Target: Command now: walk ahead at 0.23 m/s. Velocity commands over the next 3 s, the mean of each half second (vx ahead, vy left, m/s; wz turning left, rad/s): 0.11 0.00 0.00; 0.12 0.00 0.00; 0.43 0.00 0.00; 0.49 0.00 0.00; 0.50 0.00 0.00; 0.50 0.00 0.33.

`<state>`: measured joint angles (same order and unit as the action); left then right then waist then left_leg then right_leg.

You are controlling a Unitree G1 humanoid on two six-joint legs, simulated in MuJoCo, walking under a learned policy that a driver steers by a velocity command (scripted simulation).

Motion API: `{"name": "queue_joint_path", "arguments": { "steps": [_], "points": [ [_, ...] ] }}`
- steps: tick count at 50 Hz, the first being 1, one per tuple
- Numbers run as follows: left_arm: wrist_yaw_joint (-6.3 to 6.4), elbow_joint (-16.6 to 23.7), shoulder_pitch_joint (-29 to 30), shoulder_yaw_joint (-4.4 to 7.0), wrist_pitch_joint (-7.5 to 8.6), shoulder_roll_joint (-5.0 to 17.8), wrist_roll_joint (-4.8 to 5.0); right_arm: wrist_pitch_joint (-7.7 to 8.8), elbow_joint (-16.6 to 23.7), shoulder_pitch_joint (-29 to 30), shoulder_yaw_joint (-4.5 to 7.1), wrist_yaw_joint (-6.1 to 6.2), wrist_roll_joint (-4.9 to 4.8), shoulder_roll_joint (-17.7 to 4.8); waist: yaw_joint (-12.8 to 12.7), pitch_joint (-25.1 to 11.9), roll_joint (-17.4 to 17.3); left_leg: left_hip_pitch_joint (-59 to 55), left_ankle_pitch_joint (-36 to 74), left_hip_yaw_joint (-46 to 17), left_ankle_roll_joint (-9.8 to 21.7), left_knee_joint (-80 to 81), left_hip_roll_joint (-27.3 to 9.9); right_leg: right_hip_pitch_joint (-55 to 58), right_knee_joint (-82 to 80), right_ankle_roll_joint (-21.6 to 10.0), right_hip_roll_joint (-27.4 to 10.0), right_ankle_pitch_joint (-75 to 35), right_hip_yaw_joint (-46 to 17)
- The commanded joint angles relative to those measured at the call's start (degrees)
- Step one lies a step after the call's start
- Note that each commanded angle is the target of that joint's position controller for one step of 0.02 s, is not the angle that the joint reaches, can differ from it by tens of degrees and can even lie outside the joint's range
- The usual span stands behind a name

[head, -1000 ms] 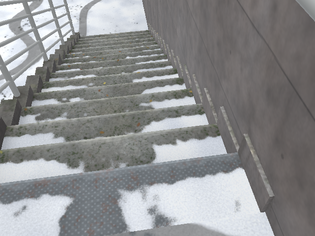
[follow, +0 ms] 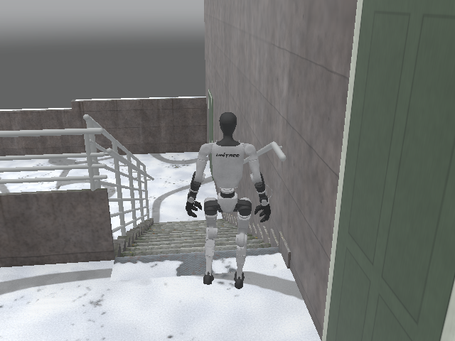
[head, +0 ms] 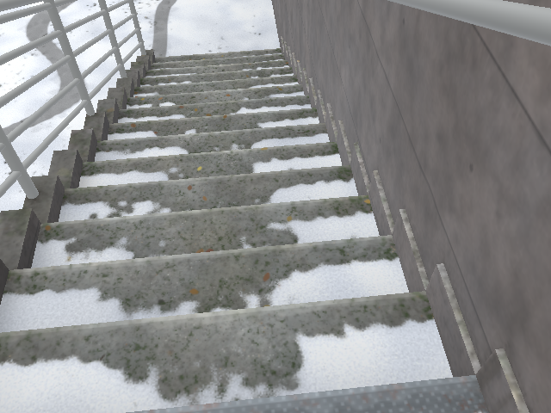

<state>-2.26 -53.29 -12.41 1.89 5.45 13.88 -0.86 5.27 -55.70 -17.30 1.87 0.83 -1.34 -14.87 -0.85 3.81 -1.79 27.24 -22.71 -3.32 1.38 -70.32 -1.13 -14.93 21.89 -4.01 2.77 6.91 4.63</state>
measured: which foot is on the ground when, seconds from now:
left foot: up 0.00-0.22, down 0.24-1.00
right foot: down 0.00-1.00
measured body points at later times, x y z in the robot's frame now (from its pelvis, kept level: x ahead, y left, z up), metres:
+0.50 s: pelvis +0.13 +0.05 -0.01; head +0.15 +0.05 +0.44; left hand +0.12 +0.28 -0.17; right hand +0.19 -0.19 -0.16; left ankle +0.18 +0.16 -0.74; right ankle +0.06 -0.09 -0.74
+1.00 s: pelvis +0.17 +0.07 -0.02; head +0.17 +0.09 +0.42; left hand +0.08 +0.32 -0.18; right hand +0.23 -0.19 -0.16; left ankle +0.20 +0.17 -0.74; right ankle +0.06 -0.08 -0.74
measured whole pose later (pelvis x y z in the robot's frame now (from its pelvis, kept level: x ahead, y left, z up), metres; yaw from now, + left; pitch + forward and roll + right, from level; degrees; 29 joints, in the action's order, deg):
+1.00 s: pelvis +0.17 +0.07 -0.02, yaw -1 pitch +0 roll +1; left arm 2.6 -65.2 -26.9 1.5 2.4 12.5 0.8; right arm 2.8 -60.9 -11.1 4.7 -0.4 -1.3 -12.0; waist -1.7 0.1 2.9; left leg 21.1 -19.2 4.3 3.7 -39.3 0.9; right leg -6.9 36.7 2.4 -5.4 29.1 0.1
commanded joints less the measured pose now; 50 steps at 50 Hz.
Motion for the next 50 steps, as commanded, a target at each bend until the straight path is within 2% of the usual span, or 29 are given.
{"name": "queue_joint_path", "arguments": {
  "steps": [1,3,5,6,9,10,11,12,13,14,15,16,17,19,21,23,26,37,38,39,41,42,43,44,45,47,48,49,50],
  "points": [
    [-0.51,1.5,1.3,0.56,1.16,5.4,-0.67,-1.60,1.0,-9.2,0.30,1.20,0.71,-0.2,4.1,-2.7,3.7,-1.8,3.6,0.6,-2.3,7.0,-3.4,-2.3,-11.4,-11.5,-14.7,-31.3,-9.1],
    [0.22,0.4,0.3,0.77,1.02,6.7,-0.92,-2.21,3.2,-5.3,0.21,1.59,1.73,-0.4,3.9,-3.9,5.6,-2.2,11.1,0.6,-2.9,16.9,-4.3,-1.6,-10.5,-10.6,-13.4,-33.3,-6.0],
    [0.66,-0.3,-0.8,1.11,0.51,8.2,-0.38,-2.63,4.3,-2.0,0.13,1.69,1.79,-1.0,2.6,-5.6,7.2,-5.3,18.6,1.5,-2.9,25.2,-3.3,-1.3,-8.9,-9.1,-12.2,-31.1,-3.8],
    [0.87,-0.8,-1.4,0.90,0.45,8.0,-0.47,-3.10,4.2,-2.0,0.37,1.66,1.69,-1.7,2.6,-5.7,6.7,-7.8,20.0,0.5,-3.0,28.1,-3.1,-2.1,-8.0,-8.5,-12.1,-29.1,-3.9],
    [0.93,-1.7,-0.3,0.64,0.16,8.1,0.25,-4.06,5.0,-0.1,1.29,1.81,1.76,-3.8,2.8,-4.6,6.6,-11.2,20.3,1.0,-2.1,35.3,-1.3,-2.5,-5.2,-6.7,-12.8,-19.4,-5.8],
    [1.42,-1.9,0.2,0.30,-0.17,7.2,0.80,-4.47,5.0,0.6,1.58,1.65,2.22,-3.9,3.2,-4.3,6.4,-12.9,21.4,1.7,-1.5,39.0,-0.5,-2.6,-3.0,-5.2,-12.0,-15.4,-5.8],
    [1.93,-2.9,-1.6,-0.32,-0.56,5.2,1.77,-4.55,4.0,-1.5,1.88,1.52,2.84,-4.2,3.2,-4.8,5.7,-15.1,25.6,1.9,-0.8,42.2,-0.6,-1.7,0.8,-3.4,-9.9,-10.8,-5.5],
    [2.27,-3.9,-5.5,-0.79,-0.67,3.7,1.12,-4.48,3.8,-2.6,2.38,1.66,2.89,-6.1,2.2,-5.7,1.1,-18.8,43.8,-1.4,0.1,45.0,-3.7,-2.3,4.9,-0.4,-6.8,-4.3,-4.3],
    [2.44,-5.4,-12.8,-1.22,-0.60,2.0,0.09,-4.48,3.8,-2.1,2.33,1.90,2.77,-7.8,-2.2,-8.1,-4.7,-25.0,53.1,-4.6,3.4,41.4,-7.6,-6.1,8.1,1.9,-3.5,6.0,-3.5],
    [2.78,-6.5,-15.6,-1.72,-1.11,0.9,-0.08,-4.76,2.8,-1.4,1.86,1.57,2.40,-5.6,-2.7,-9.7,-9.2,-23.2,45.9,-7.2,7.1,42.2,-9.5,-4.8,9.6,3.5,-3.4,13.4,-2.4],
    [3.44,-6.5,-15.3,-1.82,-2.05,1.6,0.22,-4.61,2.9,2.0,1.41,0.95,1.52,-3.4,-3.1,-8.0,-9.1,-18.1,33.2,-7.6,6.9,44.2,-7.9,-2.7,8.3,4.5,-3.4,15.6,-1.8],
    [3.96,-6.6,-13.5,-1.53,-2.99,2.9,0.42,-4.61,3.2,4.5,1.28,0.60,1.06,-2.7,-2.8,-5.7,-6.9,-14.8,24.0,-6.3,5.2,44.8,-5.3,-2.6,7.6,4.9,-3.3,16.2,-1.4],
    [4.30,-6.6,-12.2,-1.46,-3.78,3.4,0.38,-4.56,3.0,5.3,1.22,0.44,1.19,-2.8,-2.3,-4.2,-5.0,-13.3,20.4,-5.3,4.0,44.4,-3.9,-2.9,6.6,5.2,-3.4,16.2,-1.5],
    [4.38,-7.1,-11.2,-1.83,-4.49,3.0,0.07,-4.05,2.2,5.0,1.77,0.50,1.15,-3.9,-1.5,-3.9,-2.1,-13.8,21.1,-4.1,3.5,43.1,-2.8,-3.4,6.6,5.3,-3.6,16.1,-1.7],
    [4.27,-7.7,-11.1,-2.31,-4.21,2.2,0.20,-3.62,0.9,4.2,1.76,0.60,1.10,-3.2,-1.0,-5.1,-1.6,-15.4,26.9,-3.8,4.0,41.7,-2.7,-2.6,6.4,5.5,-4.2,13.6,-2.3],
    [4.11,-7.9,-10.2,-2.33,-3.96,2.8,-0.05,-3.78,0.6,4.9,1.94,0.59,0.93,-2.8,-0.6,-7.1,-0.9,-17.9,35.1,-2.5,3.9,39.8,-2.3,-2.4,6.4,5.7,-4.7,9.5,-2.4],
    [4.07,-9.1,-10.9,-2.89,-4.35,1.4,0.29,-4.45,-0.6,4.7,2.13,0.56,0.90,-2.2,0.0,-7.6,1.0,-20.0,37.4,-1.8,4.1,39.0,-2.1,-2.2,6.1,5.9,-4.9,7.7,-2.4],
    [4.62,-11.8,-13.6,-3.47,-4.49,0.4,0.28,-6.58,-3.6,7.3,2.23,0.97,1.15,-0.5,0.4,-1.8,2.2,-19.4,27.0,-0.3,2.6,42.1,-0.4,-4.1,1.9,5.7,-5.2,12.6,-2.5],
    [4.70,-12.5,-15.0,-3.40,-4.53,0.4,0.34,-6.75,-4.2,6.7,2.17,1.07,1.14,-0.1,0.3,-2.6,2.5,-19.6,20.2,0.6,2.5,42.0,0.5,-3.6,1.1,5.2,-5.0,17.4,-2.3],
    [4.86,-12.8,-15.5,-2.94,-4.68,1.5,0.67,-6.91,-4.4,6.6,2.34,1.20,0.86,-0.4,0.4,-1.3,4.0,-17.8,9.7,2.2,2.4,40.6,2.3,-4.3,0.2,3.9,-5.4,23.7,-3.2],
    [5.45,-12.0,-15.7,-1.68,-4.74,4.6,1.04,-6.37,-3.8,8.5,2.82,1.26,0.47,-0.9,-0.8,3.3,8.5,-7.9,-6.7,5.9,2.0,34.4,5.6,-4.0,-3.9,-0.9,-9.7,36.6,-10.3],
    [5.72,-11.7,-16.7,-0.92,-4.37,6.4,1.32,-5.42,-2.6,11.6,2.82,0.89,0.30,-0.6,-2.1,5.7,11.1,-1.4,-5.1,7.3,1.8,28.9,5.8,-2.2,-8.0,-4.0,-15.0,39.2,-17.4],
    [5.94,-11.2,-15.4,0.13,-3.70,8.7,1.54,-4.25,-1.6,13.3,2.65,0.32,0.27,0.0,-2.1,8.3,13.1,4.3,-1.7,6.2,2.3,23.7,2.9,-0.7,-9.8,-6.8,-21.1,37.2,-23.9],
    [6.05,-10.9,-14.9,0.55,-2.87,8.4,1.34,-3.22,-1.2,13.8,2.50,-0.12,0.24,0.5,-2.0,9.4,12.2,8.5,-1.5,4.6,2.7,20.9,0.4,1.3,-9.4,-8.3,-24.0,31.7,-26.2],
    [5.96,-10.8,-15.1,0.76,-2.21,7.5,1.18,-2.50,-1.0,13.8,2.47,-0.44,0.10,0.8,-2.0,9.3,11.5,11.5,-3.2,3.6,3.0,19.4,-1.2,4.1,-7.7,-8.3,-24.5,25.9,-26.0],
    [5.37,-10.2,-13.5,0.95,-1.96,5.9,1.64,-1.56,-1.5,11.1,2.38,-1.30,-0.21,1.1,0.0,7.5,10.1,5.8,-4.4,4.6,3.6,27.5,-1.8,3.7,-3.4,-5.5,-21.8,19.3,-20.3],
    [4.99,-9.4,-11.2,0.96,-2.29,5.7,1.70,-1.43,-3.7,5.6,2.80,-1.53,-0.30,1.1,2.9,5.1,8.5,-6.8,0.3,7.9,3.9,35.2,1.0,-2.2,0.0,-3.1,-17.5,18.7,-15.0],
    [4.70,-8.8,-10.9,0.72,-2.45,5.3,1.92,-1.89,-6.3,-0.9,3.77,-1.64,-0.02,-0.3,5.3,1.8,5.8,-19.1,6.1,10.4,3.2,36.8,4.9,-8.0,5.8,-1.6,-13.5,11.2,-11.6],
    [4.54,-7.7,-9.4,0.34,-2.16,4.5,1.95,-2.12,-8.3,-9.0,5.15,-1.45,0.40,-3.7,8.5,-0.9,-2.3,-26.8,5.2,-0.2,5.3,42.7,-1.0,-13.4,22.0,1.3,-7.9,3.7,-4.8]
  ]
}}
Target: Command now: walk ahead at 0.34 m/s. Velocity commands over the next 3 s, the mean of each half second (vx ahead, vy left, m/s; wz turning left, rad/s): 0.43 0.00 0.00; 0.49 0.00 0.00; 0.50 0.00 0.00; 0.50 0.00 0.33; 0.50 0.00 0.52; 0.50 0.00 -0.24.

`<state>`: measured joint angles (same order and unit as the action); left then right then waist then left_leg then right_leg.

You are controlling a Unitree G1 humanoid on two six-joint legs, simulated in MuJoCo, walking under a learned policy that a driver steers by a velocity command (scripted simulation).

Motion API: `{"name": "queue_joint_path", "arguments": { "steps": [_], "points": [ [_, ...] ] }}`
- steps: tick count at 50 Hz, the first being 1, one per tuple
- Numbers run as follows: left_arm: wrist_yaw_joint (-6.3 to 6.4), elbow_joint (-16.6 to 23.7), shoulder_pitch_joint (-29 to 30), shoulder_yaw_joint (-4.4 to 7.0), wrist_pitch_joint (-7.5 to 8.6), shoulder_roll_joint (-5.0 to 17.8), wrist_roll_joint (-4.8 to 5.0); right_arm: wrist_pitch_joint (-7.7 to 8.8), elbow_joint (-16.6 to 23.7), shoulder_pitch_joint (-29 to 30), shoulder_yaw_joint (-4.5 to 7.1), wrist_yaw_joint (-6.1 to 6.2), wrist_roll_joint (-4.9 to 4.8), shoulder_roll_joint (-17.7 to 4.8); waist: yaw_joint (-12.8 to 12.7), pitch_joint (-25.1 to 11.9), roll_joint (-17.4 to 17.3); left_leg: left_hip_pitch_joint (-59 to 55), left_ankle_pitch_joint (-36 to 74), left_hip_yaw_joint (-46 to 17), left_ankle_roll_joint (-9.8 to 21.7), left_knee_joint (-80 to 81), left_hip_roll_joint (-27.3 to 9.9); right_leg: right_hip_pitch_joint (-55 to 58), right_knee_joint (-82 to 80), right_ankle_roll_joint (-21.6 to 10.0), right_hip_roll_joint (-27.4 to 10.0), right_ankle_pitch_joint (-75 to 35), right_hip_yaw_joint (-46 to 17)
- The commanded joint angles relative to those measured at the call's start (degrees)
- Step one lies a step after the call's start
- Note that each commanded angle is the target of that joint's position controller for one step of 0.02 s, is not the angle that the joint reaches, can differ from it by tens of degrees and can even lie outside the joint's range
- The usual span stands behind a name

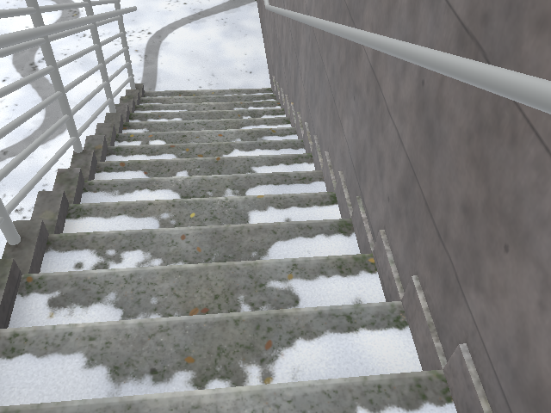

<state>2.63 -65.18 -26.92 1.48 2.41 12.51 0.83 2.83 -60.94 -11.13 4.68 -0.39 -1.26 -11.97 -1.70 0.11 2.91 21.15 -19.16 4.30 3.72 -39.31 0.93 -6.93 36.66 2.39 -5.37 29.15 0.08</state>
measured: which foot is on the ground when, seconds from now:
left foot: down 0.00-0.48, up 0.50-0.98, down 1.00-1.00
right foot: down 0.00-0.00, up 0.02-0.44, down 0.46-1.00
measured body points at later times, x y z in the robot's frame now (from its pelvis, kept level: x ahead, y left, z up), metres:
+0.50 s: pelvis +0.17 -0.01 +0.01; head +0.18 -0.04 +0.46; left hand +0.31 +0.24 -0.10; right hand +0.12 -0.27 -0.15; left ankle +0.03 +0.09 -0.70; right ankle +0.22 -0.12 -0.72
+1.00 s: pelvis +0.41 +0.04 -0.09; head +0.42 +0.05 +0.36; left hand +0.33 +0.29 -0.24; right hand +0.58 -0.20 -0.20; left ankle +0.51 +0.15 -0.82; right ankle +0.23 -0.12 -0.70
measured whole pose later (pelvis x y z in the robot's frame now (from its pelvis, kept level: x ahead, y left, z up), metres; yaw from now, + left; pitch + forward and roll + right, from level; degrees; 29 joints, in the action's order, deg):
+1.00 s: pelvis +0.41 +0.04 -0.09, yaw -1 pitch +0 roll -3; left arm 3.2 -59.7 -28.5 2.7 3.8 11.3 0.6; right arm 3.4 -47.6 -7.8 3.6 -3.0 -0.7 -13.4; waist -4.7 -0.8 -2.1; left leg 24.0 17.3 0.1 3.0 -29.7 -3.1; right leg -12.6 67.9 2.5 -3.3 46.8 0.6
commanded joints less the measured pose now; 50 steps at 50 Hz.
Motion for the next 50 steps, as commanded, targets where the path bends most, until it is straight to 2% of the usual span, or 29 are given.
{"name": "queue_joint_path", "arguments": {
  "steps": [1,2,4,5,8,13,15,18,19,21,23,24,25,26,27,28,29,30,32,34,35,36,37,39,43,45,47,49,50],
  "points": [
    [-0.11,6.6,4.4,-0.53,1.77,0.8,0.65,0.64,-3.9,-23.2,3.35,-0.57,0.58,-12.6,11.3,-3.1,-24.9,-30.1,-7.7,-38.3,12.6,26.7,-18.1,-34.2,30.9,-2.1,7.9,-3.3,3.9],
    [-0.74,7.8,5.4,0.10,3.13,2.6,1.56,2.48,-3.2,-19.9,0.94,-1.08,1.40,-7.4,7.9,-2.7,-18.2,-28.1,-9.7,-50.1,13.5,30.7,-22.3,-38.2,42.3,-4.1,6.4,-1.0,-6.3],
    [-1.49,8.5,7.5,0.91,3.97,4.3,1.68,3.74,-0.8,-11.0,-0.86,-1.29,1.15,-3.8,4.3,2.9,-8.1,-20.9,2.2,-33.1,10.1,27.2,-19.2,-39.4,44.2,-7.1,1.3,-10.3,-6.2],
    [-1.13,8.8,7.6,1.64,3.89,5.9,0.33,4.03,0.5,-7.4,-1.30,-1.19,1.48,-4.3,2.6,3.1,-6.2,-16.9,10.1,-26.0,8.4,27.7,-16.9,-36.2,39.2,-7.4,-0.9,-15.6,-5.9],
    [-1.18,9.3,7.8,3.01,2.00,6.3,0.41,3.61,-0.3,-9.4,-2.38,0.18,2.07,-2.4,1.1,2.8,-7.4,-13.4,16.7,-14.9,6.8,30.1,-11.8,-28.0,27.7,-6.4,-2.1,-18.8,-3.7],
    [-1.52,14.4,20.2,2.32,0.90,3.5,-0.24,2.76,0.1,-11.4,-1.45,2.11,1.69,-7.6,2.8,5.9,-4.8,-12.6,16.7,-12.5,7.6,33.0,-12.0,-28.2,4.8,-3.5,-0.9,-25.0,-2.1],
    [-2.04,14.7,21.4,2.13,0.57,3.8,-0.12,2.47,0.3,-11.7,-0.69,1.92,1.93,-8.8,3.1,4.3,-6.1,-11.1,16.8,-10.3,8.2,32.9,-11.3,-23.4,4.0,-2.9,0.3,-26.6,-0.1],
    [-2.50,14.4,23.8,1.34,0.72,4.0,0.47,1.42,0.0,-13.9,-0.46,0.65,1.24,-7.2,4.3,6.6,-6.1,-11.5,11.9,-9.5,9.3,30.9,-11.5,-22.1,2.7,-3.8,0.7,-22.5,1.7],
    [-3.12,13.8,22.0,1.53,1.22,4.9,0.23,1.30,-0.4,-14.4,-0.29,0.54,1.71,-7.0,3.2,6.0,-6.4,-13.8,16.0,-10.5,9.9,27.9,-14.2,-22.4,6.2,-4.7,-1.1,-24.5,-0.9],
    [-4.28,13.9,20.9,2.33,2.64,7.7,0.31,1.35,0.8,-11.2,-0.08,1.08,0.37,-7.1,1.3,5.1,-6.4,-17.5,21.1,-11.2,9.9,24.0,-15.6,-23.2,3.6,-6.9,-0.9,-20.0,-0.5],
    [-4.45,9.2,7.7,3.98,3.55,10.1,0.91,1.35,2.2,-7.4,-0.24,0.88,0.18,-7.8,-5.7,-0.1,-5.4,-11.3,33.8,-7.5,8.0,8.6,-11.5,-3.8,-2.3,-8.4,3.7,-19.0,3.1],
    [-4.03,6.7,-2.1,5.70,3.64,14.7,0.35,1.25,3.0,-8.1,-1.09,0.71,0.24,-5.9,-8.9,-4.8,0.2,-4.1,29.9,-3.5,4.5,-10.7,-5.2,6.6,-9.6,-11.9,-2.4,-12.4,-6.4],
    [-4.44,6.8,-3.4,5.62,3.54,17.7,0.52,2.67,3.9,-13.3,-2.58,-0.12,0.83,0.2,-4.6,-7.4,14.6,14.9,-5.2,-3.5,1.1,-31.4,3.3,18.5,-15.2,-20.0,-13.4,-11.1,-28.6],
    [-5.21,6.2,-2.9,4.48,4.20,12.1,0.08,4.24,5.1,-12.9,-1.66,-0.14,-1.03,-3.5,-4.5,-6.0,16.0,25.2,-12.5,-12.1,2.7,-37.3,4.8,17.8,-22.7,-23.8,-15.9,-9.8,-39.2],
    [-5.74,7.3,2.0,3.54,4.34,8.5,0.12,4.63,6.5,-9.8,-0.33,0.11,-1.91,-8.0,-2.6,-1.8,8.9,27.4,-8.9,-14.1,3.9,-40.6,1.6,13.9,-22.0,-22.7,-15.9,-10.7,-34.8],
    [-5.97,9.2,7.7,2.81,4.23,6.8,-0.08,3.84,7.5,-8.3,0.26,0.65,-1.75,-9.3,-0.6,-0.4,2.9,25.2,-4.3,-13.1,3.8,-39.2,-1.3,7.9,-21.4,-21.3,-15.0,-15.6,-28.3],
    [-6.50,10.1,11.2,2.68,4.29,7.1,0.05,2.88,7.4,-8.3,0.43,1.36,-1.36,-8.2,1.2,0.7,-2.7,20.7,-1.2,-13.6,3.0,-33.4,-4.0,1.4,-23.3,-19.7,-13.6,-15.1,-23.7],
    [-6.11,10.1,13.8,2.47,4.28,6.9,0.01,1.93,8.1,-8.5,0.42,1.58,-0.54,-6.8,3.0,1.8,-3.7,17.2,0.3,-13.6,2.1,-27.9,-5.9,-2.8,-24.2,-18.1,-12.1,-15.9,-20.6],
    [-4.63,7.5,10.3,3.12,4.00,8.5,0.20,0.84,9.2,-8.1,-0.05,1.58,0.69,-4.3,3.0,2.3,-1.1,13.5,3.8,-9.7,0.0,-19.5,-6.3,-5.2,-24.8,-16.7,-9.2,-19.6,-14.7],
    [-3.61,5.5,4.8,3.75,4.22,10.0,-0.77,0.52,9.4,-8.3,0.46,1.04,1.09,-5.0,2.2,0.9,-0.4,15.2,15.4,-9.0,-0.6,-19.5,-6.4,-3.2,-21.1,-16.7,-9.1,-25.3,-12.4],
    [-2.79,4.9,3.6,2.94,4.61,7.1,-0.27,0.93,11.4,-5.0,1.42,0.61,0.27,-7.3,1.9,1.2,-1.4,19.6,24.3,-13.0,0.2,-11.3,-7.6,0.2,-17.3,-13.6,-7.1,-22.3,-10.1],
    [-2.22,4.6,2.4,2.58,4.51,6.4,0.07,1.43,12.8,-1.6,1.26,0.16,0.55,-6.7,0.3,1.4,0.6,21.7,30.3,-11.7,0.7,-7.4,-6.8,1.2,-15.6,-12.7,-7.2,-24.0,-9.5],
    [-1.24,4.8,1.5,2.73,4.29,7.6,-0.15,1.38,13.2,-0.8,0.83,-0.22,1.58,-5.6,0.1,2.6,2.1,19.4,36.4,-10.2,0.6,-2.5,-5.7,-3.0,-13.5,-11.9,-5.2,-21.9,-7.2],
    [-0.03,4.9,1.1,2.37,3.62,6.1,0.49,1.32,14.3,1.8,0.06,-1.53,2.83,-3.4,-0.6,2.7,1.9,10.9,46.5,-7.7,0.0,1.3,-4.1,-12.1,-9.3,-11.2,-3.4,-16.6,-4.9],
    [-0.84,7.3,-0.3,2.08,2.63,6.3,0.03,0.09,16.9,6.3,-0.77,-2.48,1.53,-3.7,-2.8,5.9,2.7,10.7,40.0,-7.3,-0.6,1.8,-3.2,-15.5,-2.4,-12.3,-5.2,-6.5,-8.5],
    [0.28,7.4,-1.7,2.21,1.84,6.2,0.72,0.40,18.3,9.1,-0.71,-3.00,0.60,-4.6,-4.1,7.9,2.9,13.7,38.8,-8.4,-1.4,4.3,-5.2,-12.7,3.5,-11.9,-6.7,-4.8,-10.2],
    [1.40,7.7,-2.2,2.47,1.39,6.2,0.12,-0.09,16.9,5.8,-0.51,-2.70,-0.13,-5.2,-3.2,7.7,3.0,8.4,38.2,-7.6,-2.0,10.2,-6.2,-12.4,10.3,-9.5,-6.7,-7.8,-9.2],
    [1.04,7.5,0.1,2.34,1.29,5.7,-0.45,0.26,9.1,-14.1,1.55,-2.25,0.17,-7.6,6.0,0.3,1.1,-14.8,39.1,-0.2,-1.1,9.5,-2.3,-18.4,29.6,-7.2,-3.6,-22.0,-3.7],
    [0.52,6.5,3.8,2.62,2.14,6.8,-0.60,1.11,5.0,-27.5,3.07,-2.00,1.15,-10.3,15.6,-2.9,-4.2,-27.0,41.9,1.7,1.1,15.2,-2.1,-22.5,51.4,-5.1,2.3,-26.8,-0.2]
  ]
}}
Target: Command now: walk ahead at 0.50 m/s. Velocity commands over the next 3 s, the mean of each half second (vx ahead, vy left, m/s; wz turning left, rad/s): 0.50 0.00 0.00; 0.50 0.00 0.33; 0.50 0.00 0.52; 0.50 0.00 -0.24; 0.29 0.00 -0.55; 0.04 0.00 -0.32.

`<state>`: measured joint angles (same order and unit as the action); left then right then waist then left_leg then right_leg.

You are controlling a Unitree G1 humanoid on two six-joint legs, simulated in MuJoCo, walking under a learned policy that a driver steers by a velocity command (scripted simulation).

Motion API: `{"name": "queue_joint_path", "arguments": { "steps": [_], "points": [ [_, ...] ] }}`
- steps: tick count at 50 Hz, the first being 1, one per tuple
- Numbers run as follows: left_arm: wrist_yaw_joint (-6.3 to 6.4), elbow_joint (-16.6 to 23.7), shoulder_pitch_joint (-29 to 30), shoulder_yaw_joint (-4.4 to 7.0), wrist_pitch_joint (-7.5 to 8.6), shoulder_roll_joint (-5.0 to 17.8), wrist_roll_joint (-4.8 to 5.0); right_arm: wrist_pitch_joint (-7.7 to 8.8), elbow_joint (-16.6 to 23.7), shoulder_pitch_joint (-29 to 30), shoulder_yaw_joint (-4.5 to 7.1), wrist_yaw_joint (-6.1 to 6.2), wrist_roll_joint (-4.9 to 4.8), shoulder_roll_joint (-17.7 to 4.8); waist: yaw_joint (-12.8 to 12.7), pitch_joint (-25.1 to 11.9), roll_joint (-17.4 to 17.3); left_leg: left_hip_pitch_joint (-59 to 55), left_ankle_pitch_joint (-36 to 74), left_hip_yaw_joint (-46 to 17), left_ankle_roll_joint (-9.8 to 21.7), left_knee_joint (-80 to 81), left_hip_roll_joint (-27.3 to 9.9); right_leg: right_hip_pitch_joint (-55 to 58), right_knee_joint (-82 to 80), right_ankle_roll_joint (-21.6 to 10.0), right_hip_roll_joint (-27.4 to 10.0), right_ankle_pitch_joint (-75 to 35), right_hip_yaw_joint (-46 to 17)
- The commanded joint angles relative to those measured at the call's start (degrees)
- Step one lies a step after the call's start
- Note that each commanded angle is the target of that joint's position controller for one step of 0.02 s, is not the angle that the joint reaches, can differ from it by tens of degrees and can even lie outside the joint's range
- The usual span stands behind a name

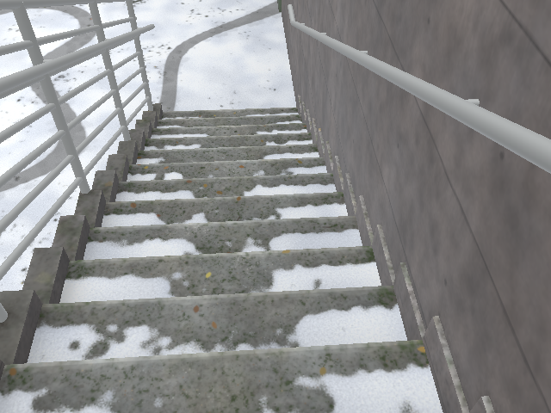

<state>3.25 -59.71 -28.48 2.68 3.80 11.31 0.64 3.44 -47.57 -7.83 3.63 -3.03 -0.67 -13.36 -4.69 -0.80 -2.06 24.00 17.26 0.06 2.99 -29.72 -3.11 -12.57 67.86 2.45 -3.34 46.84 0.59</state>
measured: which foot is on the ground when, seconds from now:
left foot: down 0.00-0.58, up 0.60-1.00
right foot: down 0.00-0.00, up 0.02-0.56, down 0.58-1.00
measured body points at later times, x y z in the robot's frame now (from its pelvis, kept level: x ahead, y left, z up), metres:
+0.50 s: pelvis +0.24 -0.01 -0.12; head +0.25 -0.01 +0.33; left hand +0.42 +0.23 -0.22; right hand +0.18 -0.25 -0.27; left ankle +0.07 +0.11 -0.77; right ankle +0.40 -0.14 -0.84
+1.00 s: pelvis +0.51 -0.03 -0.23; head +0.51 -0.05 +0.22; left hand +0.39 +0.20 -0.36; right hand +0.72 -0.25 -0.33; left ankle +0.68 +0.19 -0.90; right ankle +0.39 -0.14 -0.92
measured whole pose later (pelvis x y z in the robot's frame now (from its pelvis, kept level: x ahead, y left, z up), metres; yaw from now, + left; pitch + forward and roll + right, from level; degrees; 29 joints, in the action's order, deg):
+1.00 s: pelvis +0.51 -0.03 -0.23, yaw +11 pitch +1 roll +0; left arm 3.9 -59.5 -27.3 2.7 5.2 10.7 0.2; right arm 0.4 -43.7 -7.7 5.3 -1.5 -0.9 -15.2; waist -2.4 -0.9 -2.5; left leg 41.4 31.2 -9.0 2.7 -40.6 -0.9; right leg -6.8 42.9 -0.4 -3.2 36.2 11.8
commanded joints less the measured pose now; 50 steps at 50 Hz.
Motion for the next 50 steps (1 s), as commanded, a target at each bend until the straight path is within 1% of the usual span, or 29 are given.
{"name": "queue_joint_path", "arguments": {
  "steps": [1,2,3,4,5,6,7,8,10,12,15,18,20,23,25,28,29,30,31,32,34,35,36,38,41,43,44,45,50],
  "points": [
    [-1.25,2.1,-0.7,0.92,2.19,1.6,0.07,1.85,-10.9,-32.3,3.22,0.57,2.35,-10.5,14.6,-4.1,-19.7,-43.7,28.3,-6.3,7.5,-6.0,-9.5,-37.7,50.3,-3.3,7.7,0.4,-4.0],
    [-2.02,3.2,-6.2,0.65,3.60,2.2,2.16,1.94,-9.6,-29.4,2.22,0.23,1.09,-9.3,9.5,-10.0,-25.0,-45.3,32.5,-16.6,9.2,-11.4,-14.0,-45.0,54.6,-5.1,6.3,-2.3,-12.1],
    [-2.13,3.0,-5.3,1.27,3.76,4.5,3.03,1.34,-8.3,-27.1,1.68,-0.35,0.16,-6.8,8.7,-11.2,-17.0,-40.8,21.0,-19.7,10.6,-7.6,-16.5,-46.3,50.8,-5.6,5.3,-9.1,-12.6],
    [-1.40,5.1,-2.6,1.02,3.68,3.7,1.87,0.82,-8.3,-23.3,2.40,-0.74,-0.31,-10.4,5.6,-9.9,-6.8,-34.1,-0.1,-28.0,15.0,-1.1,-20.7,-49.5,49.5,-4.7,3.9,-15.0,-8.5],
    [-0.25,7.6,2.1,0.86,2.63,2.8,1.98,1.04,-7.7,-17.5,2.38,-0.65,-0.05,-11.4,3.5,-7.6,-5.4,-26.1,-19.6,-38.8,17.5,6.0,-23.8,-50.9,46.3,-4.7,0.2,-19.5,-5.7],
    [0.12,8.0,7.6,2.02,0.94,6.2,1.99,1.77,-5.9,-11.3,0.12,-0.55,1.49,-3.9,3.0,-1.7,0.6,-14.4,-20.4,-34.2,13.9,5.2,-20.9,-46.9,32.0,-6.6,-2.4,-29.0,-10.9],
    [0.14,7.2,6.4,2.21,-0.54,6.2,1.13,2.13,-5.9,-7.4,-1.47,-0.43,2.30,-0.3,0.6,1.0,-1.0,-4.2,-19.4,-29.1,12.4,3.1,-17.2,-41.2,25.9,-6.1,-4.2,-31.5,-9.9],
    [0.47,6.7,5.9,2.53,-1.48,5.3,0.32,2.28,-5.7,-7.0,-1.80,0.62,2.02,-0.8,-0.1,4.0,-0.4,3.9,-18.2,-20.5,11.0,5.4,-12.5,-35.3,14.6,-4.2,-4.1,-35.8,-8.8],
    [0.04,8.9,10.1,2.36,-1.68,3.8,-1.63,1.95,-7.6,-10.4,-0.56,3.47,1.68,-5.6,1.1,4.6,-4.5,4.4,-17.0,-16.7,11.3,6.6,-9.3,-31.5,-2.3,-1.4,-4.6,-40.3,-6.9],
    [-1.40,8.5,8.6,2.10,-1.54,3.3,-1.04,1.54,-8.4,-12.9,0.43,3.86,2.66,-8.5,0.7,-0.3,-3.9,4.6,-11.3,-16.0,13.0,4.0,-9.5,-23.8,-1.0,-1.1,-2.5,-45.1,-4.0],
    [-3.01,12.5,20.1,2.08,-0.38,5.3,-0.79,2.07,-11.2,-21.2,0.07,4.72,-0.93,-2.8,6.2,2.1,0.7,-15.7,-22.8,-18.5,11.9,-2.8,-10.4,-44.0,-14.6,-4.2,-5.2,-56.7,-10.7],
    [-4.81,13.6,26.9,1.44,1.69,5.6,-1.54,2.92,-9.6,-22.6,0.03,5.94,-0.07,-1.7,8.0,4.1,1.4,-17.0,-27.6,-19.5,11.5,-7.7,-10.4,-45.0,-25.9,-4.5,-5.2,-63.9,-10.1],
    [-6.05,13.6,29.8,0.74,1.57,3.8,-1.52,2.30,-8.5,-20.0,0.56,6.00,-0.48,-4.0,9.9,6.0,3.2,1.2,-39.5,-11.1,9.1,-6.7,-5.5,-23.7,-36.3,-3.5,-0.2,-74.6,-1.8],
    [-6.00,14.4,29.9,0.03,-0.14,3.4,1.96,-0.40,-9.3,-23.2,0.89,5.74,0.24,-5.2,12.0,7.7,-1.0,-2.1,-40.9,-12.9,7.9,-10.7,-5.6,-19.4,-39.3,-2.7,0.9,-64.1,-1.3],
    [-6.68,15.4,32.2,0.40,0.04,5.1,1.76,-0.29,-10.3,-23.0,1.18,5.70,-0.59,-5.0,11.8,7.3,-5.2,-10.6,-31.9,-12.6,6.7,-15.0,-5.9,-18.7,-44.1,-3.4,-1.0,-56.8,-2.2],
    [-5.70,6.0,2.6,5.29,0.81,14.8,-0.20,-0.09,-11.4,-18.6,0.97,4.69,0.64,-4.6,-2.4,-2.8,-2.7,-7.3,-15.5,-10.3,3.3,-47.2,-0.2,12.1,-44.1,-6.2,-1.8,-56.1,0.9],
    [-5.74,2.2,-7.4,4.94,0.97,14.8,-2.67,0.60,-12.6,-21.4,0.17,4.19,-0.28,1.1,-3.7,-6.8,8.1,10.2,-53.1,-9.0,-0.6,-73.7,7.9,28.0,-33.6,-10.6,-9.8,-71.9,-6.1],
    [-6.42,3.9,-5.2,3.13,0.66,12.9,-3.20,1.24,-12.5,-29.8,-0.78,4.50,-0.94,3.6,1.0,-7.0,18.8,25.7,-69.4,-10.1,-2.0,-90.8,7.7,30.5,-23.2,-12.2,-16.0,-83.9,-14.6],
    [-6.30,2.2,-9.8,4.47,-0.54,17.1,-1.67,2.01,-7.5,-30.0,-0.91,5.38,-3.48,1.9,0.1,-14.9,25.7,31.9,-63.9,-11.1,-3.9,-94.9,8.4,33.5,-37.6,-19.6,-24.9,-58.3,-33.9],
    [-6.43,1.6,-6.1,4.08,-0.58,14.6,-0.78,1.38,-3.3,-20.9,-0.24,6.36,-4.84,-1.2,0.6,-9.4,13.0,37.2,-52.1,-8.1,-3.8,-84.4,5.1,26.3,-48.2,-21.3,-25.3,-27.7,-37.2],
    [-5.45,5.1,8.3,1.34,0.27,8.7,-3.55,-0.99,-1.7,-12.3,0.68,8.69,-2.58,-4.6,3.6,-0.1,0.1,31.6,-41.2,-7.9,-1.9,-81.5,2.6,6.1,-49.6,-17.5,-21.3,-33.9,-26.7],
    [-4.92,5.9,14.1,0.59,1.50,6.5,-3.03,-1.19,-2.2,-15.6,1.78,8.53,-2.48,-6.6,7.7,1.0,-0.7,25.8,-27.6,-14.0,-0.8,-64.0,0.2,-1.9,-47.5,-13.7,-18.1,-38.6,-21.1],
    [-4.51,4.9,15.6,0.33,2.13,5.5,-2.81,-1.30,-2.5,-16.4,2.17,7.95,-2.61,-6.1,9.5,2.3,4.9,23.5,-26.1,-14.4,-0.7,-58.2,-0.6,-5.3,-46.2,-10.8,-16.2,-47.1,-16.3],
    [-2.76,2.6,10.4,0.37,2.68,6.4,-3.41,-1.74,-0.9,-12.6,2.20,6.78,-2.12,-3.3,7.9,2.6,7.5,20.4,-18.3,-13.0,-1.3,-41.9,-0.5,-6.3,-48.4,-10.4,-12.1,-51.1,-8.0],
    [-1.14,-0.3,4.0,1.72,2.73,9.9,-1.65,-2.53,2.3,-9.6,1.23,5.77,-0.75,-0.8,7.5,-0.4,10.0,24.3,-12.3,-12.7,-1.6,-35.5,0.7,2.6,-44.3,-11.9,-15.0,-65.1,-7.1],
    [-1.13,-0.3,2.6,1.33,2.99,5.8,0.20,-2.37,3.1,-7.7,2.12,4.31,-1.32,-4.1,6.9,1.1,7.7,27.6,-1.3,-15.9,0.0,-24.7,0.3,6.5,-42.7,-7.9,-11.7,-51.0,-2.6],
    [-0.94,-0.4,0.4,1.03,3.02,5.1,-0.05,-2.24,3.5,-5.7,2.05,3.68,-1.95,-3.7,5.1,2.6,8.4,27.6,2.1,-14.5,0.6,-22.1,1.2,6.7,-41.8,-6.9,-11.6,-47.7,-1.8],
    [0.12,0.3,1.0,0.92,2.73,4.8,0.57,-2.55,3.8,-4.4,2.13,3.05,-0.79,-3.4,5.6,5.7,8.4,23.2,9.4,-12.6,0.1,-15.3,2.3,1.0,-40.5,-5.0,-8.7,-45.5,2.7],
    [1.37,3.4,1.0,1.04,1.11,5.5,-0.09,-2.95,8.1,4.9,0.62,0.06,0.07,-0.8,2.1,8.0,5.4,11.0,17.4,-4.5,-0.7,-7.9,2.9,-6.7,-29.8,-5.5,-9.7,-35.4,7.5]
  ]
}}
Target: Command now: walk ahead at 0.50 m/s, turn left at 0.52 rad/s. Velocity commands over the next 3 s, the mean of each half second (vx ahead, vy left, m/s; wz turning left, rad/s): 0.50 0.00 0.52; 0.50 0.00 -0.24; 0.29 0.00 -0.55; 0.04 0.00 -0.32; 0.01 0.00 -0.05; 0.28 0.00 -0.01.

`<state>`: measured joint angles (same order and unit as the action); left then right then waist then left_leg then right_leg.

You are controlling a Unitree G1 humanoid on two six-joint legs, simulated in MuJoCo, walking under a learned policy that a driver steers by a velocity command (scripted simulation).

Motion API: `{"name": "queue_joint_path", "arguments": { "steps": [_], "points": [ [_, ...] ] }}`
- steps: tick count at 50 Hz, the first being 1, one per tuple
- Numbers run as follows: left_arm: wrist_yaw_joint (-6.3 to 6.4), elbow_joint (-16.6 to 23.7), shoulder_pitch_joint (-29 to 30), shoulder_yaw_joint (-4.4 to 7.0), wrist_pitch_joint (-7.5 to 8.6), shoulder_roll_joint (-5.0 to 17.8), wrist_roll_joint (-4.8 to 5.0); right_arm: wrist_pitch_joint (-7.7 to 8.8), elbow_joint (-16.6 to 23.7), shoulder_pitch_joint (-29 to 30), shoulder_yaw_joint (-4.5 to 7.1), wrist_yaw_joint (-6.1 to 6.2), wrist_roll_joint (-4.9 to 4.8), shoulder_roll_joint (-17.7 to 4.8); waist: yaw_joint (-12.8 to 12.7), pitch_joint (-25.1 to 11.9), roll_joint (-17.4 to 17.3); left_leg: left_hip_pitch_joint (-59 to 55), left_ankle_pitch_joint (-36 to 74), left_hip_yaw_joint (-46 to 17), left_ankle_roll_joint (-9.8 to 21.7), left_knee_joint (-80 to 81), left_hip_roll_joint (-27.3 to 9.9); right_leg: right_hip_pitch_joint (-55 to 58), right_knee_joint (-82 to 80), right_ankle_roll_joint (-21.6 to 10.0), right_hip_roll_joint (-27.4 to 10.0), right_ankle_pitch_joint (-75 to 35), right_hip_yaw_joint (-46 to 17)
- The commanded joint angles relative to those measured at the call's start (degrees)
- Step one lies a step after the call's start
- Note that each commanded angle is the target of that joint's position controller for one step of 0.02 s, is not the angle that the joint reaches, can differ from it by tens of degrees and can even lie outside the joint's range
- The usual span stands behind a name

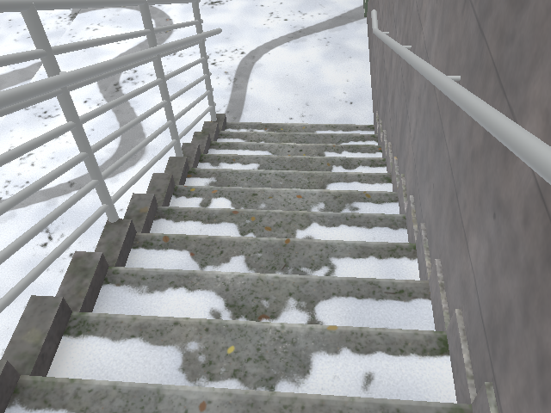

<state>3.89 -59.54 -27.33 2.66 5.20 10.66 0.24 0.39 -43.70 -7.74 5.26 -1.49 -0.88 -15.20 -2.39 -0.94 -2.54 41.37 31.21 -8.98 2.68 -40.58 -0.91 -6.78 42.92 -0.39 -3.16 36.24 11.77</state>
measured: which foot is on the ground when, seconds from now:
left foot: up 0.00-0.14, down 0.16-0.66, up 0.68-1.00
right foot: down 0.00-0.16, up 0.18-0.64, down 0.66-1.00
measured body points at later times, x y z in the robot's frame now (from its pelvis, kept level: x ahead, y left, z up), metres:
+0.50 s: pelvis +0.28 +0.04 -0.15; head +0.29 +0.05 +0.30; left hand +0.36 +0.33 -0.25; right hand +0.40 -0.18 -0.28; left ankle +0.20 +0.12 -0.85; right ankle +0.49 -0.08 -0.84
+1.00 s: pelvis +0.56 +0.04 -0.28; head +0.58 +0.03 +0.17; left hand +0.47 +0.26 -0.41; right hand +0.82 -0.14 -0.35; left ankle +0.69 +0.23 -0.94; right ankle +0.48 -0.05 -1.00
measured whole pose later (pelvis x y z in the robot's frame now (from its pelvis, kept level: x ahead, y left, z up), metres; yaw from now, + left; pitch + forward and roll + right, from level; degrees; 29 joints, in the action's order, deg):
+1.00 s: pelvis +0.56 +0.04 -0.28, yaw +5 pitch +2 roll +1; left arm 3.2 -51.4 -31.3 2.7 2.4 7.6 3.0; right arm 2.7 -34.9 -4.1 1.8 0.9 0.3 -10.2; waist -4.9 -1.9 -1.1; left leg 42.6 10.8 -6.8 -1.5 -52.6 -1.4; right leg -11.0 36.6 -6.2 9.8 25.9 -11.6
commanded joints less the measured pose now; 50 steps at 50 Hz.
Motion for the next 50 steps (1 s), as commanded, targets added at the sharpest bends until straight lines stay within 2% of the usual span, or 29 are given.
{"name": "queue_joint_path", "arguments": {
  "steps": [1,4,5,7,8,9,10,11,12,13,15,18,19,21,23,26,31,33,34,35,36,37,39,41,43,44,46,49,50],
  "points": [
    [0.72,3.1,-2.3,0.96,-1.14,5.4,0.24,-0.23,5.8,8.5,-1.42,-1.73,-0.16,1.4,-1.9,9.4,5.0,-5.2,-2.0,5.3,-0.4,4.0,0.6,-10.5,-3.3,-3.2,-11.1,-25.1,-5.4],
    [0.73,5.3,-1.9,2.63,-3.10,9.9,1.12,-0.26,8.0,14.6,-1.94,-3.10,-1.21,1.1,-5.0,10.6,5.4,-3.7,-16.6,10.8,0.3,10.6,0.1,-4.0,4.3,-3.4,-13.8,-31.4,-7.6],
    [0.72,5.8,-1.1,3.16,-3.64,11.7,1.93,-0.48,7.2,12.6,-1.84,-2.77,-1.53,0.8,-3.7,10.8,4.0,-7.3,-24.3,12.3,1.6,12.1,0.5,-4.6,8.5,-3.6,-14.2,-38.0,-8.3],
    [0.02,4.8,1.1,3.95,-3.45,13.7,1.85,-0.54,0.8,-5.1,0.85,-1.23,-1.11,-3.4,4.8,0.3,5.5,-32.6,-15.9,13.4,6.6,17.7,2.8,-7.6,30.6,-3.6,-12.5,-56.6,-5.1],
    [0.79,6.2,2.7,4.38,-1.74,13.8,1.27,0.19,-4.0,-17.0,2.09,-0.64,-0.52,-8.4,10.5,-2.3,-1.7,-48.7,6.9,7.9,10.9,19.3,-1.1,-19.7,58.2,0.5,-7.1,-33.8,-2.2],
    [-0.43,6.0,-8.9,2.31,0.16,5.5,-0.95,1.32,-4.2,-17.5,1.40,-1.14,1.11,-13.0,3.8,-12.8,-16.6,-74.0,33.0,-4.0,19.1,-6.4,-10.5,-46.7,82.7,3.2,-1.1,20.6,-8.3],
    [-2.07,8.1,-10.9,1.83,1.77,9.4,0.62,0.59,-5.5,-23.0,1.92,-1.77,-0.16,-12.5,6.8,-26.7,-13.1,-81.5,15.5,-15.9,24.9,-4.5,-14.2,-50.4,79.2,4.3,-2.9,18.7,-18.0],
    [-2.48,15.2,1.4,1.06,2.89,8.0,3.09,-0.14,-6.4,-27.5,2.57,-0.64,-0.39,-13.2,10.0,-29.6,-11.6,-78.6,-20.2,-26.3,26.0,10.8,-17.5,-54.9,72.3,4.1,-1.4,12.4,-19.0],
    [-1.87,15.6,7.5,0.99,1.75,8.0,3.89,0.11,-5.5,-20.7,1.98,-0.08,-0.06,-10.5,7.1,-18.9,1.7,-63.7,-43.9,-30.1,22.1,17.8,-17.6,-55.7,63.4,2.4,-4.1,0.7,-19.1],
    [0.43,14.7,12.6,1.78,0.10,9.6,1.96,0.67,-1.3,-9.5,0.78,-0.24,-0.26,-6.8,4.3,-6.6,12.1,-47.9,-47.7,-29.7,18.4,20.4,-15.9,-54.5,61.5,2.3,-3.9,-3.6,-16.7],
    [1.41,12.5,6.6,2.68,-1.57,9.2,0.19,2.60,2.3,-2.6,-0.40,-0.88,0.76,-2.8,-2.8,-2.1,10.5,-28.6,-39.2,-25.5,16.7,15.8,-12.4,-46.3,44.4,1.9,-6.6,-17.7,-21.1],
    [-0.55,17.0,14.9,1.80,-0.63,5.5,-3.48,1.94,2.9,-5.0,-0.08,2.47,0.02,-4.4,-1.7,-1.6,1.5,-13.3,-17.7,-10.0,14.5,14.7,-1.9,-28.9,17.4,3.2,-3.4,-32.4,-16.1],
    [-1.97,14.2,9.5,2.31,-0.31,6.8,-2.27,1.71,3.3,-5.1,0.40,2.97,2.10,-6.0,-3.0,-6.2,-0.5,-12.5,-11.6,-9.5,15.3,11.4,-2.6,-22.7,23.0,3.4,-1.7,-41.2,-15.5],
    [-4.36,15.4,12.6,2.79,0.46,8.8,-2.41,2.82,2.0,-8.8,0.07,3.45,-1.78,-2.6,-0.3,-4.6,-0.7,-20.0,-28.9,-10.9,13.9,6.1,-1.4,-32.3,10.8,0.6,-2.4,-56.5,-20.0],
    [-4.69,18.5,17.3,1.42,-0.06,4.3,-2.76,2.03,0.2,-11.4,-0.69,3.50,-2.99,0.4,1.6,-0.7,-1.5,-9.7,-46.7,-6.3,11.0,5.0,3.3,-20.5,-5.5,-0.3,-0.3,-64.6,-16.4],
    [-5.44,23.3,23.4,1.08,-1.26,4.0,-1.53,0.85,-0.1,-14.8,-0.79,3.20,-1.98,-0.7,5.4,1.5,-4.5,-13.3,-52.8,-9.3,11.2,-0.2,1.7,-20.6,-11.9,-0.4,0.1,-58.9,-15.9],
    [-5.90,19.3,10.6,2.96,-2.58,6.3,0.48,1.25,0.2,-15.8,-1.55,3.43,-0.86,-1.2,1.4,3.6,-2.8,-20.0,-43.7,-14.3,10.5,-17.8,-2.4,-13.7,-20.0,-5.1,-2.4,-42.8,-16.4],
    [-5.98,11.1,-9.5,4.32,-2.89,8.2,-0.57,1.91,-0.5,-14.0,-2.12,1.89,-2.13,1.2,-7.2,-0.7,5.8,-7.6,-43.2,-3.4,6.8,-47.5,2.0,8.9,-15.2,-8.9,-3.0,-41.2,-17.6],
    [-7.11,7.9,-16.5,3.37,-3.68,7.1,0.15,2.88,-0.6,-16.7,-2.49,0.71,-1.41,5.0,-6.4,-4.4,20.8,7.0,-74.4,7.8,1.6,-76.4,8.2,19.8,-3.8,-11.9,-6.9,-54.5,-23.7],
    [-8.68,9.4,-12.2,3.39,-3.80,10.0,3.62,4.08,2.2,-23.7,-2.08,0.64,-0.64,1.9,-0.5,-5.3,28.9,20.1,-79.2,8.6,-2.8,-83.6,6.7,23.2,-7.2,-16.9,-9.1,-54.0,-38.8],
    [-7.95,8.2,-11.1,6.20,-4.00,18.9,3.70,4.85,7.4,-17.3,-2.43,1.74,-3.92,0.9,-2.3,-6.3,32.7,31.8,-73.4,6.9,-4.2,-77.2,6.8,27.8,-20.4,-25.8,-16.7,-24.6,-59.0],
    [-7.09,9.0,-8.3,3.94,-4.63,10.6,1.42,3.23,9.0,-4.0,-2.33,4.03,-3.84,0.4,-4.7,1.7,8.6,35.9,-66.4,6.8,-3.4,-72.6,3.5,19.5,-27.6,-21.9,-15.6,-7.1,-59.6],
    [-5.39,11.6,2.3,1.84,-2.67,9.1,-1.22,1.57,12.6,-0.5,-2.80,5.94,-2.68,0.6,1.7,5.5,3.3,27.5,-56.2,1.8,-1.2,-63.3,-2.2,0.6,-24.7,-17.8,-15.5,-7.2,-60.0],
    [-3.79,12.5,8.2,0.22,-1.75,4.2,-0.68,2.14,10.2,-5.8,-2.21,5.69,-0.46,-0.2,6.1,5.4,9.6,15.2,-40.2,1.8,-0.2,-43.5,-4.2,-14.6,-20.8,-10.6,-3.6,-15.7,-41.6],
    [-1.64,12.9,5.6,0.93,-1.44,6.3,2.22,2.37,13.9,2.2,-2.58,5.53,3.38,1.4,3.0,5.5,6.4,-1.1,-23.9,8.2,-4.8,-19.6,-1.3,-23.8,-21.8,-9.5,2.2,-43.6,-33.0],
    [-1.09,12.1,2.7,0.96,-1.93,6.3,1.94,2.41,14.8,4.1,-3.60,4.89,3.20,4.5,2.4,2.3,7.8,-6.9,-21.5,9.2,-5.8,-16.6,0.4,-22.6,-20.9,-9.4,2.1,-53.6,-32.1],
    [-0.49,12.3,1.1,2.31,-2.20,9.8,0.26,2.67,11.7,-1.1,-2.50,3.91,0.63,2.2,3.4,-2.2,11.0,-13.0,-16.3,8.1,-6.9,-19.1,1.5,-18.7,-17.7,-9.9,0.1,-60.4,-31.6],
    [0.10,8.5,-12.2,1.90,-2.19,3.2,4.29,3.08,12.1,6.9,-1.87,1.45,1.51,0.4,-2.3,-0.9,2.5,10.5,-17.4,-1.3,-2.9,-7.4,-1.4,6.9,-7.9,-12.5,-0.9,-37.4,-38.7],
    [0.03,8.5,-13.0,2.14,-2.38,3.7,3.56,4.09,13.5,12.4,-2.21,0.70,1.18,1.0,-4.2,0.9,2.8,15.5,-18.3,-2.1,-2.8,-4.4,-1.2,11.2,-7.0,-12.8,-1.7,-32.8,-42.1]
  ]
}}
Next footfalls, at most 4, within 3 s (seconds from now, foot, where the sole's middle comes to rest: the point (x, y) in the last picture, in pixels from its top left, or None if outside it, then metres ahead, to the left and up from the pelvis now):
0.16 left None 0.24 0.12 -0.88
0.66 right None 0.52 -0.04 -1.03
1.22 left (245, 361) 0.86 0.22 -1.18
1.68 right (318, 359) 0.88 -0.02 -1.18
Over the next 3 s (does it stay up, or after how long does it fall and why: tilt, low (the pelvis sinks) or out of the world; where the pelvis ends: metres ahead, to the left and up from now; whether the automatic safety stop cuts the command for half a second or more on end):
stays up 0.98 0.08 -0.42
